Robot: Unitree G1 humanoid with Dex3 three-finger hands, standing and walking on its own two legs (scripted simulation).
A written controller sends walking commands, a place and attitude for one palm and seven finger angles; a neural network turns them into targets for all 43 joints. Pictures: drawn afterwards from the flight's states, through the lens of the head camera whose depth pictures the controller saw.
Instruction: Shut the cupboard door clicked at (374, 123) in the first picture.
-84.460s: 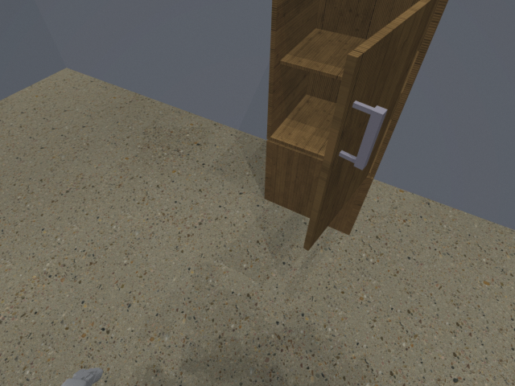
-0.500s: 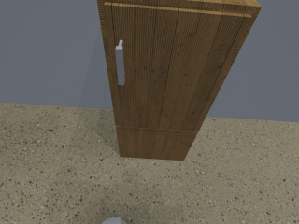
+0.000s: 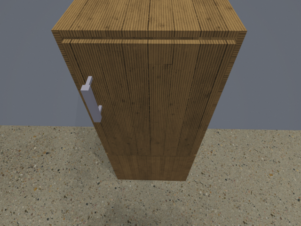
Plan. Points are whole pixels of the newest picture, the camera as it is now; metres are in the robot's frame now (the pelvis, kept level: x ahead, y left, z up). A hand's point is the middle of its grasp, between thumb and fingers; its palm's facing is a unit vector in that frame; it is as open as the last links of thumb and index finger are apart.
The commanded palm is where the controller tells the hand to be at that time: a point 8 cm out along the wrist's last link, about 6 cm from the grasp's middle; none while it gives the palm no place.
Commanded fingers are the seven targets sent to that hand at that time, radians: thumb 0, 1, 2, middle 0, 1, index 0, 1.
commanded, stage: come to a stop and stand still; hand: left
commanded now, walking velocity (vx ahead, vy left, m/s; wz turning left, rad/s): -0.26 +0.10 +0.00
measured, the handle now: (93, 100) +0.44 +0.20 +0.07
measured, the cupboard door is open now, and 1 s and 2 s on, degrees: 0 0 0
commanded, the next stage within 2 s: look again from close up in 1.52 s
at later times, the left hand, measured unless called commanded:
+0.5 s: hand out of the picture +0.03 +0.22 -0.18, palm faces +0.04 -0.97 -0.23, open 7.4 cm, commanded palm none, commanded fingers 0.00 0.90 0.90 -0.20 -0.30 -0.20 -0.30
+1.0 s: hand out of the picture -0.03 +0.14 -0.18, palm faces +0.04 -0.99 -0.13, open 7.4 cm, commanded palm none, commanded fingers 0.00 0.90 0.90 -0.20 -0.30 -0.20 -0.30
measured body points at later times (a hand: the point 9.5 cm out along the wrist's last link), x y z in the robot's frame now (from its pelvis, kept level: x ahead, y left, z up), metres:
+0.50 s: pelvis -0.01 +0.02 +0.00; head +0.01 +0.04 +0.44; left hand +0.03 +0.28 -0.16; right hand +0.07 -0.21 -0.15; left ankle +0.04 +0.12 -0.74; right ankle -0.06 -0.12 -0.73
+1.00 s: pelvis -0.01 -0.01 +0.00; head +0.00 +0.00 +0.45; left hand -0.03 +0.19 -0.17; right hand -0.07 -0.23 -0.16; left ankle +0.04 +0.12 -0.74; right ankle -0.06 -0.12 -0.74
